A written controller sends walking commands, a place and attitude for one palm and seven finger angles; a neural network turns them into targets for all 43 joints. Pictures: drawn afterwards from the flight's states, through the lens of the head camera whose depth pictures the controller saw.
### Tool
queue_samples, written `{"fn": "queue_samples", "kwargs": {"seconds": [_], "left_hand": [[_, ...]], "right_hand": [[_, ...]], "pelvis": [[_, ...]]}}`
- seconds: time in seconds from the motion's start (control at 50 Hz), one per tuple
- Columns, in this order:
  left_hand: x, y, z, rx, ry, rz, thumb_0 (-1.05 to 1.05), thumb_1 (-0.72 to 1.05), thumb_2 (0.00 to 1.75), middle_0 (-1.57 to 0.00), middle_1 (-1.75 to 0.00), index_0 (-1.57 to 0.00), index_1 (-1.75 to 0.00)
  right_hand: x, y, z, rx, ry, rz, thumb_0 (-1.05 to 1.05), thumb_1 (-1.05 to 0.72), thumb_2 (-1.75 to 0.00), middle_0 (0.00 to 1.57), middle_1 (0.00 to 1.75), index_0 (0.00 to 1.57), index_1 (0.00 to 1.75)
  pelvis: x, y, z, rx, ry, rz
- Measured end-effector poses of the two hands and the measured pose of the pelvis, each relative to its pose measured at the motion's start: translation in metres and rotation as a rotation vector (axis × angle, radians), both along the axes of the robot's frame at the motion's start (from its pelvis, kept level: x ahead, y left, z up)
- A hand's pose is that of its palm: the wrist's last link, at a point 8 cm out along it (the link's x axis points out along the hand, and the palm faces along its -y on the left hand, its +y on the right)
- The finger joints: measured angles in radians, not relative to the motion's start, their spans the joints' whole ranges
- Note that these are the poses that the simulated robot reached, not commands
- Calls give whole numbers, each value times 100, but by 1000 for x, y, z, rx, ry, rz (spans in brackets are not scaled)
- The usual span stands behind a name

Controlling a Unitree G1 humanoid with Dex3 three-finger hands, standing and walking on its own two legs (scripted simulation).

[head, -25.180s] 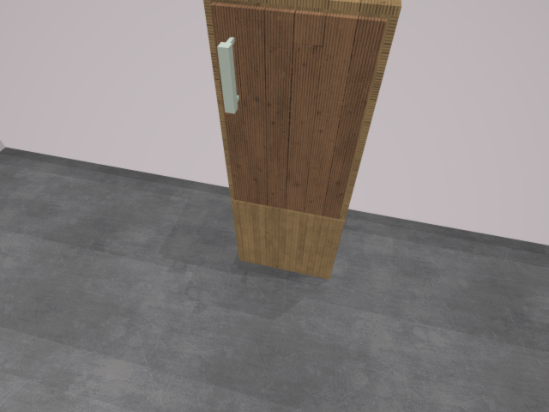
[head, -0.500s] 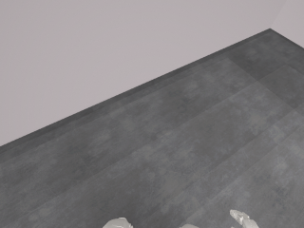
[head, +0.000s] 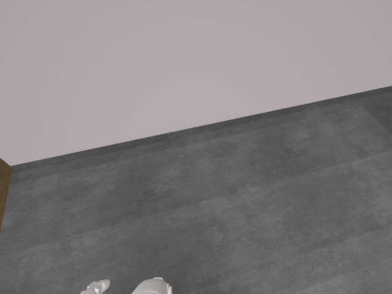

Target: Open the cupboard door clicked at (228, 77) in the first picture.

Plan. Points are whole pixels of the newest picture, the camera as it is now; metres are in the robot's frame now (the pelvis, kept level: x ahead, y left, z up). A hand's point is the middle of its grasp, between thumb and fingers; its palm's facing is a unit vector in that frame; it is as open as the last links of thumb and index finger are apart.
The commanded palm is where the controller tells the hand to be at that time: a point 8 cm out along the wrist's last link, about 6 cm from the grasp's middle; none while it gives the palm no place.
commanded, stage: turn to face it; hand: left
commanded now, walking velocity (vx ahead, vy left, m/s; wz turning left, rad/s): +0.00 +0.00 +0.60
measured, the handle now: out of the picture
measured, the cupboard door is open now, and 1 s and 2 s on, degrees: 51 51 51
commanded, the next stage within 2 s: take the last steps up to it in 1.80 s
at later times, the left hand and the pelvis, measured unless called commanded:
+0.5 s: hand out of the picture +0.06 +0.21 -0.15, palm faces +0.28 -0.91 -0.31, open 7.4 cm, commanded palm none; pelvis +0.02 -0.02 -0.01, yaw +17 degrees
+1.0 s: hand out of the picture -0.02 +0.23 -0.16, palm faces +0.58 -0.77 -0.25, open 7.4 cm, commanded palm none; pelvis +0.03 -0.01 +0.00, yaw +35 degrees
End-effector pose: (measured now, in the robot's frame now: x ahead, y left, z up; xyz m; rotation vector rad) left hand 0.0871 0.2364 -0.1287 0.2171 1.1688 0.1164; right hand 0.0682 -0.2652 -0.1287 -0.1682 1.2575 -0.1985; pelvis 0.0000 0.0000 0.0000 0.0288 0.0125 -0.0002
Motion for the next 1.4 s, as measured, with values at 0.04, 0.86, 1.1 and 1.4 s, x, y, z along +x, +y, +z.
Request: {"fn": "queue_samples", "kwargs": {"seconds": [0.04, 0.86, 1.1, 1.4], "left_hand": [[-11, 7, -8, -19, 13, 38, 0, 90, 89, -20, -30, -20, -30], [-154, 8, -26, -34, 131, 611, 1, 90, 89, -20, -30, -20, -30], [-126, 21, 11, 60, -30, 697, 0, 91, 90, -20, -30, -20, -30], [-164, -54, 2, -4, 18, 897, 0, 90, 89, -20, -30, -20, -30]], "right_hand": [[17, 8, 1, -12, -16, 47, 1, -91, -90, 20, 30, 20, 30], [183, 99, 9, -22, -137, 621, 1, -91, -90, 20, 30, 20, 30], [178, 90, 1, 0, -16, 694, 1, -91, -90, 20, 30, 21, 30], [231, 121, -3, 5, 22, 883, 1, -91, -90, 20, 30, 20, 30]], "pelvis": [[2, 5, -3, -5, 0, 31], [22, -1, -10, -30, -7, 531], [38, -18, 1, -51, -5, 670], [57, -26, 1, 12, -6, 884]]}}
